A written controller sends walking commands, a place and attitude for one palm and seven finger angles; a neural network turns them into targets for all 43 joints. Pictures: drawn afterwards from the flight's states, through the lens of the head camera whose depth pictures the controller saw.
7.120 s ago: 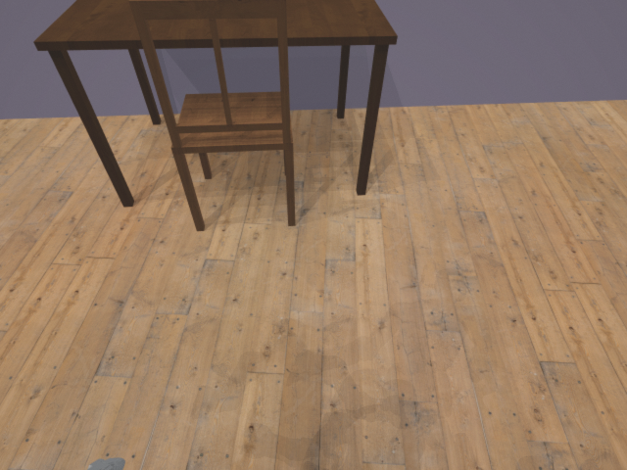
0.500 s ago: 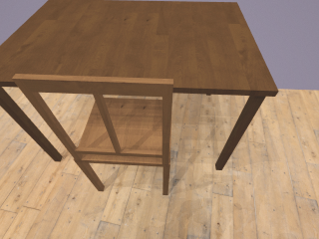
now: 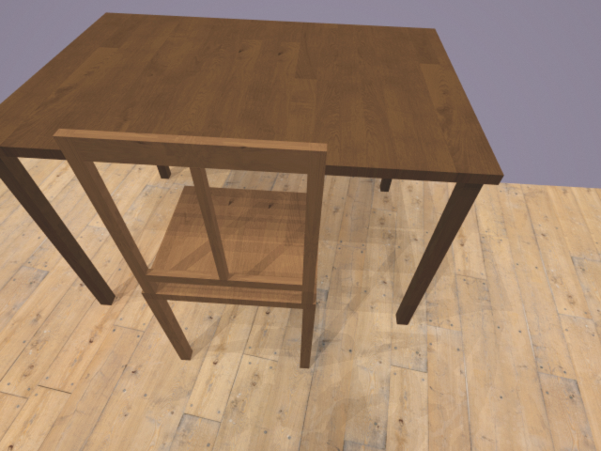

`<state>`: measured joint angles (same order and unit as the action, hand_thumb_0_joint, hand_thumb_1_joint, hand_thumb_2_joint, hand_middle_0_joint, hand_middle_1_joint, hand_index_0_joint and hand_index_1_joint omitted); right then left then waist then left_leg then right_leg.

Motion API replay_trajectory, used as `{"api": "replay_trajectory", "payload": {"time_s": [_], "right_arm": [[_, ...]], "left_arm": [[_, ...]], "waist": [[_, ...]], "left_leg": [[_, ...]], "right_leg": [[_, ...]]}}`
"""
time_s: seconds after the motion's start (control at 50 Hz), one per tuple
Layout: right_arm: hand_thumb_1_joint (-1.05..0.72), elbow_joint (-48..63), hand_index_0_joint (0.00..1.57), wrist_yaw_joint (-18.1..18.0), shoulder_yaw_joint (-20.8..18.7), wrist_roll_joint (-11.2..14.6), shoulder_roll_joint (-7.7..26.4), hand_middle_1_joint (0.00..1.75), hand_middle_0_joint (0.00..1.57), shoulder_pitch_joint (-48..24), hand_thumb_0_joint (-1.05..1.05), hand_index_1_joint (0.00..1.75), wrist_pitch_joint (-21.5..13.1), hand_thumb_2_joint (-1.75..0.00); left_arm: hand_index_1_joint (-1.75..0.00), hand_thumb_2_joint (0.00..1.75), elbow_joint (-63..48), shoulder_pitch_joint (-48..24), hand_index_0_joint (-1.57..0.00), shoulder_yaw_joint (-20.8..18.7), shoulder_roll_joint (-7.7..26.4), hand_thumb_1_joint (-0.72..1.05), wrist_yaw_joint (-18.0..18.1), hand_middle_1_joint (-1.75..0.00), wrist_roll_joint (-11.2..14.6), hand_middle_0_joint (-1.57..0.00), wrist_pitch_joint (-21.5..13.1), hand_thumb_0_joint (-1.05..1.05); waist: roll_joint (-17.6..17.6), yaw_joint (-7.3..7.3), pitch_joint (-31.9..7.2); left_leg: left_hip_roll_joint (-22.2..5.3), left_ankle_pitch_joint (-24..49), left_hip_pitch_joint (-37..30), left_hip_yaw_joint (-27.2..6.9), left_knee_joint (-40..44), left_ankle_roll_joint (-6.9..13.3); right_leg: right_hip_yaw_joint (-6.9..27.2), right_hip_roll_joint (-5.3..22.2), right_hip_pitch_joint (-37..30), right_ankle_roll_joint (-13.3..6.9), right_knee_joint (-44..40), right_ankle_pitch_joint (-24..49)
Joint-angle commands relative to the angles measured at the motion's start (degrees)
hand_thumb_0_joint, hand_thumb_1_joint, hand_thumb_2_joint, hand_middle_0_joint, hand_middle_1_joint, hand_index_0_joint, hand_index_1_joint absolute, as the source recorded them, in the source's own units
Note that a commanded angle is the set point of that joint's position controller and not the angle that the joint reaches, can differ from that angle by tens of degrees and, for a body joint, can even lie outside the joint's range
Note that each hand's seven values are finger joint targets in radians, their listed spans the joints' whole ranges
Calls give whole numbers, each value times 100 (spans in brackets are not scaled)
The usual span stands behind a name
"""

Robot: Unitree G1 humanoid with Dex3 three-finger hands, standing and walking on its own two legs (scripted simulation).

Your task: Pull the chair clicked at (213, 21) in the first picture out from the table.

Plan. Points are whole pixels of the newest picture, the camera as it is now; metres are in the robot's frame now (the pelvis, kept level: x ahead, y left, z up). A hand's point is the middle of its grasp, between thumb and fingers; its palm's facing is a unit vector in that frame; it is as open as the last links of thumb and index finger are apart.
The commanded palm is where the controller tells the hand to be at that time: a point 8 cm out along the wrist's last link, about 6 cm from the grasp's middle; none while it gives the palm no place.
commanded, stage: come to a stop and stand still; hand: left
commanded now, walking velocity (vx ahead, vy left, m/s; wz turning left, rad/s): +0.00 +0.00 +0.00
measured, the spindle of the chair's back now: (212, 230) +0.51 +0.21 -0.08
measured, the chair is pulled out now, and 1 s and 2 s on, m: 0.00 0.00 0.00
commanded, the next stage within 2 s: look again from close up in 0.14 s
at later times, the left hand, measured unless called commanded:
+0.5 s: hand out of the picture -0.01 +0.17 -0.18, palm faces +0.05 -0.98 -0.20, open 7.4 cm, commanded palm none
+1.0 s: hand out of the picture +0.00 +0.16 -0.17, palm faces +0.04 -0.98 -0.21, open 7.3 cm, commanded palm none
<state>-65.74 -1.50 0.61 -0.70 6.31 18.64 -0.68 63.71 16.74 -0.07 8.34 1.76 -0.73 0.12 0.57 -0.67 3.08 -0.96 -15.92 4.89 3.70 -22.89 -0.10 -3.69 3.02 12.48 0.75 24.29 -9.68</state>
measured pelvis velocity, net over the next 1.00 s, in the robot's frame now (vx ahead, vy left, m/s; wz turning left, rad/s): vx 0.00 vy -0.01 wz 0.01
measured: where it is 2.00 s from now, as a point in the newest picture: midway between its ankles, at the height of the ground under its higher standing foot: outside the picture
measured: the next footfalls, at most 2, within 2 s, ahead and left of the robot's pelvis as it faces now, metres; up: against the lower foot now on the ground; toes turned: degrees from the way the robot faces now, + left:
none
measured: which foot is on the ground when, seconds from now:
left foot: down 0.00-1.00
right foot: down 0.00-1.00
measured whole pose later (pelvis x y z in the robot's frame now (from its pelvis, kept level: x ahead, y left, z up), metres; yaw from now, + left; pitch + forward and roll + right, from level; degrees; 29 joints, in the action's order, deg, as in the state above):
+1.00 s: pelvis +0.00 -0.01 +0.00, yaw +1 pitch -1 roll +1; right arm -64.8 -1.5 0.9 -0.8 8.5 17.7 -1.2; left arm 64.0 16.1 0.2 7.6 1.8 -0.5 -1.0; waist -1.6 0.0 3.1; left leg -1.1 -16.9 6.3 3.1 -24.6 -0.6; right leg -4.2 3.1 14.1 0.3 27.0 -11.4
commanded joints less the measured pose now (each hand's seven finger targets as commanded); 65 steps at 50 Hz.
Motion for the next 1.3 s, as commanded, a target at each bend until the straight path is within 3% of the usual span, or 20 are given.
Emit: {"api": "replay_trajectory", "payload": {"time_s": [0.0, 0.2, 0.22, 0.24, 0.26, 0.28, 0.34, 0.4, 0.42, 0.72, 0.84, 1.1, 1.28], "right_arm": [[-90, 68, 20, -24, -57, 17, 462, 30, 20, 463, 0, 30, -73, -90], [-90, -14, 20, -57, -53, 24, 253, 30, 20, 679, 0, 30, -103, -90], [-90, 487, 20, 4, -109, 83, 723, 30, 20, -270, 0, 30, -179, -90], [-90, 649, 20, -1, -136, 33, 424, 30, 20, 185, 0, 30, -100, -90], [-90, 640, 20, 42, -105, -18, 424, 30, 20, 250, 0, 30, -35, -90], [-90, 689, 20, 46, -120, -34, 414, 30, 20, 433, 0, 30, -52, -90], [-90, 694, 20, 9, -102, -4, 476, 30, 20, 542, 0, 30, -118, -90], [-90, 707, 20, -6, -93, -7, 571, 30, 20, 468, 0, 30, -163, -90], [-90, 680, 20, -8, -84, -2, 597, 30, 20, 453, 0, 30, -171, -90], [-90, 430, 20, 5, -33, -18, 746, 30, 20, 262, 0, 30, -137, -90], [-90, 298, 20, -2, -21, -12, 719, 30, 20, 284, 0, 30, -143, -90], [-90, 111, 20, -36, -33, 7, 578, 30, 20, 324, 0, 30, -139, -90], [-90, 76, 20, -50, -42, 9, 533, 30, 20, 320, 0, 30, -136, -90]], "left_arm": [[-30, 90, -129, 397, -20, -65, 422, 90, 12, -30, 12, -20, -109, 0], [-30, 90, 27, 728, -20, -64, 178, 90, 36, -30, 3, -20, -138, 0], [-30, 90, 203, 881, -20, -24, 553, 90, 262, -30, -24, -20, -251, 0], [-30, 90, 23, 822, -20, -68, 699, 90, 197, -30, 4, -20, -259, 0], [-30, 90, -78, 594, -20, -115, 827, 90, 136, -30, -1, -20, -264, 0], [-30, 90, -138, 496, -20, -110, 655, 90, 97, -30, -23, -20, -237, 0], [-30, 90, -147, 449, -20, -37, 328, 90, 51, -30, -15, -20, -197, 0], [-30, 90, -135, 458, -20, -35, 307, 90, 27, -30, -3, -20, -192, 0], [-30, 90, -124, 431, -20, -32, 329, 90, 23, -30, 1, -20, -188, 0], [-30, 90, -252, 188, -20, -82, 606, 90, 3, -30, 29, -20, -178, 0], [-30, 90, -216, 202, -20, -89, 590, 90, 4, -30, 39, -20, -195, 0], [-30, 90, -63, 340, -20, -80, 476, 90, 33, -30, 29, -20, -218, 0], [-30, 90, -35, 420, -20, -68, 395, 90, 41, -30, 17, -20, -201, 0]], "waist": [[48, 16, 347], [-100, -1, 328], [-338, -199, 298], [-570, 102, -283], [-410, 116, -292], [-176, 178, -289], [-171, 161, 169], [-223, 92, 280], [-73, 83, 342], [52, 60, 219], [-16, 61, -5], [7, 73, -15], [-84, 48, 149]], "left_leg": [[-397, -51, 883, -456, 673, 137], [-406, -13, 964, -472, 650, 150], [-546, 848, 1178, -158, -473, -30], [-193, -312, 995, -293, -352, -28], [-196, -413, 981, -260, -408, 18], [-231, -336, 994, -341, -338, 82], [-452, -40, 1306, -618, 88, 201], [-478, 31, 1432, -664, 328, 206], [-466, 94, 1419, -664, 366, 205], [-380, 305, 1039, -456, 452, 134], [-407, 461, 876, -429, 419, 123], [-437, 697, 705, -376, 370, 91], [-446, 608, 728, -381, 430, 95]], "right_leg": [[478, 315, -197, -211, -477, -303], [434, 291, -174, -230, -373, -145], [555, 618, -166, -257, 72, 1726], [834, 721, -129, -336, -175, 173], [753, 594, 65, -387, -220, -901], [685, 501, 261, -361, -159, -1312], [444, 271, 270, -284, 46, -704], [396, 243, 6, -265, 118, -253], [389, 265, -29, -251, 116, -134], [486, 390, -213, -236, -125, 92], [469, 397, -340, -242, -117, 299], [453, 396, -395, -255, -149, 727], [447, 368, -315, -242, -240, 556]]}}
